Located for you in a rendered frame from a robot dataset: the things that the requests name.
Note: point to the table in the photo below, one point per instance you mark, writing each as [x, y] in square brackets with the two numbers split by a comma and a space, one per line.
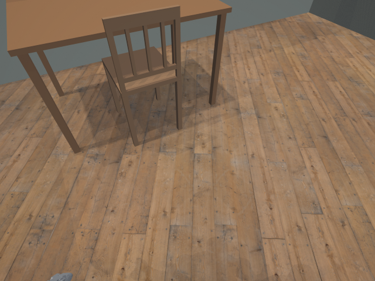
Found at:
[37, 25]

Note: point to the chair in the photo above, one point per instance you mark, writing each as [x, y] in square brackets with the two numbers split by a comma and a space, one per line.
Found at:
[144, 69]

